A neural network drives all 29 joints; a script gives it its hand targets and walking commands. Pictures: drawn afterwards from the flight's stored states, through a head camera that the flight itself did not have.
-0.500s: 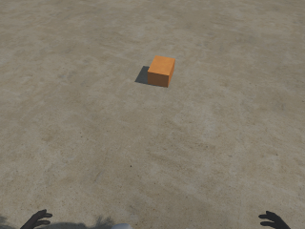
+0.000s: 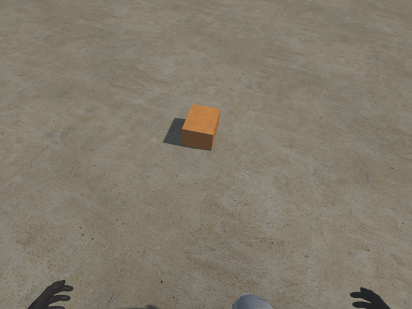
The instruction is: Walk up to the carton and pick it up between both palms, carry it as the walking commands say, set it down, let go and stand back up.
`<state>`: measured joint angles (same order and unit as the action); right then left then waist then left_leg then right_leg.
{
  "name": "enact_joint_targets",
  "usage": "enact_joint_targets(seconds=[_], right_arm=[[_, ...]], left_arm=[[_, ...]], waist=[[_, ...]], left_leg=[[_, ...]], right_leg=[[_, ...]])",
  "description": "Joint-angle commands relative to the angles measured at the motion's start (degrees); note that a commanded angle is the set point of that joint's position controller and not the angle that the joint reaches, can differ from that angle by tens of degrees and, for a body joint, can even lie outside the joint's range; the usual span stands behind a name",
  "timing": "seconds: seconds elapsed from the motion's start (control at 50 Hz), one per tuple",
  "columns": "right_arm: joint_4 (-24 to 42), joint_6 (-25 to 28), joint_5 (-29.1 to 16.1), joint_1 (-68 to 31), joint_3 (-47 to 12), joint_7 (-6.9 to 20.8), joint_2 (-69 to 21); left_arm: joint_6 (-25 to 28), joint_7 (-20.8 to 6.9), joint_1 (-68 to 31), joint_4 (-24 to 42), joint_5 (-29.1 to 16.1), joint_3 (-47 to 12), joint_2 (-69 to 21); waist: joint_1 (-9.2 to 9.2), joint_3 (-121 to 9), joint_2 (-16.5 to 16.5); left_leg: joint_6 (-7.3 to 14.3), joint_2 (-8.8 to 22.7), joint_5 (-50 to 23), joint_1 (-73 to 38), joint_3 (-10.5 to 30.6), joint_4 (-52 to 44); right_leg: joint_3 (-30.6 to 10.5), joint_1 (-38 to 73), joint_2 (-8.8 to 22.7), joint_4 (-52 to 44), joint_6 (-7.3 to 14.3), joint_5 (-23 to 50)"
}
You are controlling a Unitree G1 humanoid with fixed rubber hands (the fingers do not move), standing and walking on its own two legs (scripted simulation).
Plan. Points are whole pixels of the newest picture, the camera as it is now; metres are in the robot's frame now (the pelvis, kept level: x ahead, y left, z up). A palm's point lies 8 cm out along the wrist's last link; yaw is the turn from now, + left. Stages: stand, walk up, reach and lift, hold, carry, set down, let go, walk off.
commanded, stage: walk up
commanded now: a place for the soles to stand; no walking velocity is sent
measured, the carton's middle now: (201, 126) +1.40 -0.08 -0.70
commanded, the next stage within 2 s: none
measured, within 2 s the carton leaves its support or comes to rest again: neither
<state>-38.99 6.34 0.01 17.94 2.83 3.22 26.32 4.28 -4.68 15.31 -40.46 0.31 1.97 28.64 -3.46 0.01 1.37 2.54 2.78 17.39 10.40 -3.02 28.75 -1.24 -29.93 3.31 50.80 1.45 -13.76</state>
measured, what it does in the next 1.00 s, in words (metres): walks ahead: right foot, then left foot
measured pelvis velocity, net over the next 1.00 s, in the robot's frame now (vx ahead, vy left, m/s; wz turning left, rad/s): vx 0.41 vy -0.03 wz -0.06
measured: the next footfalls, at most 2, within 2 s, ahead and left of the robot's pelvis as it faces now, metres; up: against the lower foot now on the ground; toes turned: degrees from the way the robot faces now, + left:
right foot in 0.14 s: +0.23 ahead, -0.16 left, +0.00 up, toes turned -5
left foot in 0.48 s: +0.36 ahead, +0.10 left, +0.00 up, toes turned +2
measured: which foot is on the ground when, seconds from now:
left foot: down 0.00-0.14, up 0.16-0.46, down 0.48-0.94, up 0.96-1.00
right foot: up 0.00-0.12, down 0.14-0.48, up 0.50-0.94, down 0.96-1.00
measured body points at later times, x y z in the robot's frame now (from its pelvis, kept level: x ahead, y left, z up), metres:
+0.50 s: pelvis +0.22 +0.00 -0.02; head +0.23 +0.02 +0.43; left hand +0.28 +0.33 -0.12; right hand +0.33 -0.33 -0.08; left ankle +0.32 +0.10 -0.74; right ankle +0.19 -0.15 -0.74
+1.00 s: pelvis +0.41 -0.03 -0.02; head +0.43 -0.03 +0.43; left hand +0.58 +0.28 -0.10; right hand +0.48 -0.37 -0.10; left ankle +0.34 +0.10 -0.71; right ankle +0.50 -0.15 -0.74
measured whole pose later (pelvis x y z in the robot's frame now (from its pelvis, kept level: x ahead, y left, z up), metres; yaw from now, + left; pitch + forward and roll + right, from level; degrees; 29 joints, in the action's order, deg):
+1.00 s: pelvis +0.41 -0.03 -0.02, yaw -4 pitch +0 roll +1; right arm -39.4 4.8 0.0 19.4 2.8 2.8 26.0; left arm 4.6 -3.8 14.4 -40.5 0.3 2.6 28.4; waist -2.3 1.5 1.8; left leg 1.9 2.6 24.6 15.5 -3.5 50.5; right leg 3.0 -25.0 1.9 34.6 2.4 -7.7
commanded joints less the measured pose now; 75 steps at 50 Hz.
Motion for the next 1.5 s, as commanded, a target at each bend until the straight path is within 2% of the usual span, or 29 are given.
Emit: enact_joint_targets(seconds=[0.0,0.06,0.08,0.1,0.12,0.18,0.22,0.4,0.44,0.46,0.48,0.52,0.58,0.7,0.82,0.88,0.9,0.92,0.94,1.0,1.04,1.12,1.24,1.26,1.28,1.3,1.32,1.38,1.48], right_arm=[[0.28,0.63,0.67,2.30,5.29,-0.83,16.19],[1.26,-0.17,0.21,0.49,4.09,-1.01,13.53],[1.85,0.16,-0.05,2.03,3.04,-1.04,10.17],[3.05,0.37,-0.68,5.79,1.60,-1.11,6.19],[2.80,0.19,-0.06,0.84,2.40,-1.43,11.86],[0.86,-0.55,-0.13,-1.03,3.09,-0.71,12.37],[-0.77,-0.91,-0.20,1.99,3.47,0.23,10.45],[1.28,0.12,1.03,-2.30,3.94,1.19,9.46],[-2.09,1.44,1.81,6.68,5.97,-0.47,14.10],[-2.56,1.78,2.67,11.90,7.51,-1.53,17.93],[-0.80,1.50,1.40,10.29,7.48,-2.04,19.20],[-0.28,1.15,0.47,5.54,6.95,-2.03,18.57],[-0.78,1.13,0.30,3.80,5.57,-1.87,14.85],[-0.42,0.86,0.29,5.63,5.59,-1.68,16.08],[1.03,-0.11,0.95,2.38,5.26,-1.25,16.44],[1.98,-0.91,0.43,1.91,4.37,-1.33,13.00],[3.31,-0.37,0.14,3.10,2.96,-1.48,9.22],[3.81,-0.57,-0.43,7.03,1.78,-1.28,5.72],[2.87,-0.76,0.01,3.07,2.26,-1.74,11.22],[0.34,-1.46,-0.13,3.21,3.62,-1.16,12.09],[-1.20,-1.76,0.31,5.54,3.88,-0.46,11.31],[1.20,-1.65,1.11,-0.96,3.66,0.45,9.83],[1.27,0.08,0.97,-1.30,3.51,0.20,8.56],[-0.41,0.58,0.94,2.69,4.24,-0.38,10.22],[-2.53,0.90,1.85,9.76,5.66,-1.41,14.37],[-2.11,1.19,2.32,13.38,7.05,-2.13,18.54],[-0.55,0.93,1.16,10.84,7.31,-2.58,18.47],[0.11,0.48,0.29,6.48,5.98,-2.60,15.90],[0.95,-0.32,0.99,4.25,6.18,-1.31,16.46]], left_arm=[[0.67,-1.22,-8.53,3.48,0.18,3.83,7.04],[1.84,0.16,1.05,0.45,0.19,4.55,7.51],[2.39,1.33,10.65,-1.77,0.43,6.93,12.90],[2.87,2.15,13.42,-1.39,0.01,7.62,18.47],[2.63,2.65,13.36,-0.12,-0.89,7.42,19.39],[2.34,2.94,5.45,0.59,-0.51,5.87,14.70],[2.31,2.26,3.22,1.72,-0.63,5.28,12.22],[1.74,0.60,1.43,2.76,-1.03,4.83,13.97],[1.33,1.00,3.20,3.95,-0.81,2.51,8.26],[1.67,1.50,4.87,4.59,-0.81,1.20,3.83],[1.27,1.91,4.80,3.12,-0.29,2.05,6.84],[0.83,1.89,3.61,1.38,0.43,3.46,11.30],[-0.09,0.79,4.86,-0.07,0.21,4.14,9.37],[-0.82,0.54,-0.33,2.21,0.26,4.14,8.40],[0.26,-0.47,-5.90,3.28,0.29,4.13,7.05],[1.26,0.76,2.30,1.08,0.72,5.19,8.09],[1.85,1.75,12.78,-1.22,0.71,7.12,12.34],[2.18,2.48,13.57,-0.15,0.46,7.72,17.77],[2.15,2.96,12.49,0.74,-1.05,7.76,18.78],[1.82,3.03,5.13,1.65,-0.88,5.93,13.02],[1.70,2.73,3.35,2.14,-0.85,5.31,10.43],[2.29,1.92,5.71,2.02,-0.67,5.46,12.72],[1.40,1.15,3.93,3.04,-1.12,4.70,11.79],[1.14,1.37,4.18,3.52,-0.79,3.96,9.46],[1.25,1.63,5.76,4.14,-1.17,2.83,5.97],[1.22,1.97,6.46,4.78,-0.85,1.64,2.27],[0.65,2.70,4.43,3.27,0.37,2.54,6.94],[0.21,1.95,4.10,1.84,0.22,3.77,9.91],[-0.73,0.61,4.29,0.86,0.22,4.07,7.52]], waist=[[-1.37,3.91,-10.18],[4.92,-5.66,-4.22],[9.76,-13.67,6.89],[9.42,-15.74,20.19],[9.96,-13.64,10.69],[6.80,-2.23,1.42],[4.81,-0.54,5.91],[4.37,-1.31,4.75],[0.07,-10.15,-8.36],[-2.48,-12.88,-20.22],[-1.05,-7.65,-12.58],[0.05,-0.89,-6.43],[1.34,3.59,-9.47],[-0.42,3.97,-7.88],[-0.39,4.99,-10.90],[4.52,-3.85,-4.57],[10.08,-11.29,6.71],[8.72,-12.94,17.29],[9.01,-10.64,7.45],[5.67,-0.33,0.46],[4.57,-0.05,3.56],[6.40,1.53,7.53],[4.96,-2.64,4.51],[3.03,-6.68,1.62],[-0.33,-12.12,-10.82],[-1.30,-13.23,-21.67],[-0.65,-6.44,-11.62],[0.64,3.11,-5.08],[0.55,5.07,-13.23]], left_leg=[[8.84,11.51,-2.63,-2.96,3.99,-12.28],[6.17,10.04,-23.42,0.56,-0.04,5.98],[2.55,5.72,-19.90,11.04,-3.27,24.30],[-0.63,-3.03,10.72,29.13,-1.57,38.05],[0.36,-1.47,11.06,34.49,3.56,39.75],[0.13,3.42,1.99,31.77,5.89,34.29],[-1.25,3.17,-0.17,24.45,2.67,26.68],[-1.44,0.30,-5.81,10.92,-1.87,1.44],[1.26,1.65,0.05,-9.76,5.15,-5.01],[5.66,14.63,15.54,-21.44,24.42,-8.70],[9.99,19.86,24.69,-17.63,36.77,-14.25],[11.33,18.74,22.84,-7.18,30.36,-14.62],[4.56,10.56,13.82,-0.43,15.56,-16.08],[6.01,13.60,5.99,-5.86,12.91,-16.83],[8.79,11.52,-2.33,-1.87,3.63,-11.44],[5.93,10.28,-20.86,3.79,0.22,6.22],[2.42,5.49,-16.86,13.17,-3.89,25.01],[-0.51,-3.23,10.49,29.28,-1.45,37.63],[0.08,-1.17,10.69,32.61,4.38,40.23],[0.31,3.40,1.88,29.92,6.74,34.07],[-1.33,2.89,-1.08,24.35,2.84,27.62],[-2.27,4.61,-2.78,26.52,1.98,19.14],[-1.31,-0.94,-7.73,10.50,-3.74,-0.23],[-0.12,-0.99,-5.65,1.60,-1.49,-3.03],[2.46,5.52,2.20,-12.17,8.81,-6.53],[7.62,18.14,18.43,-21.46,30.54,-10.66],[9.90,19.50,27.64,-15.14,36.37,-14.02],[9.52,16.53,15.14,-2.01,23.55,-14.24],[9.64,12.24,18.25,6.47,13.94,-15.86]], right_leg=[[5.94,-2.59,0.89,-15.37,-1.11,3.16],[7.83,19.10,-4.74,-24.52,1.69,4.98],[-3.05,36.02,2.53,-26.35,4.99,0.68],[-30.16,46.97,17.63,-29.48,10.49,-4.28],[-35.54,45.22,19.01,-31.74,14.89,-9.92],[-20.88,26.98,14.95,-34.88,11.84,-13.20],[-10.86,18.14,9.14,-34.97,9.87,-8.38],[-5.84,12.06,10.38,-30.48,10.00,-12.87],[1.25,2.42,4.01,-9.57,5.97,-8.24],[5.00,-11.63,-0.72,6.56,2.29,-11.54],[1.63,-17.74,-2.91,12.49,1.01,-14.16],[-2.14,-16.24,1.50,11.59,0.86,-10.54],[-0.42,-9.13,1.44,6.64,-0.08,-1.44],[-2.90,-12.05,1.19,-0.19,-1.90,2.25],[5.86,-0.40,-0.18,-15.52,-0.81,1.21],[7.64,21.80,-4.96,-22.94,1.72,3.24],[-4.98,36.29,2.58,-26.89,5.10,-1.51],[-33.58,43.92,19.10,-31.90,10.94,-5.61],[-36.60,40.68,20.22,-34.46,12.45,-11.15],[-19.87,26.65,14.46,-34.86,10.84,-12.98],[-10.11,20.14,9.01,-34.73,10.02,-7.02],[-11.09,17.45,11.31,-37.53,12.86,-13.30],[-3.81,16.16,9.52,-26.43,9.61,0.52],[-1.74,13.65,7.84,-18.87,8.18,1.96],[2.75,4.58,3.48,-3.99,4.90,-0.16],[4.11,-12.19,-1.86,9.26,1.24,-15.35],[0.07,-15.68,-2.53,13.68,1.09,-14.09],[-1.90,-13.03,2.38,9.14,0.88,-8.00],[3.52,-3.11,0.64,-2.38,-1.53,-5.59]])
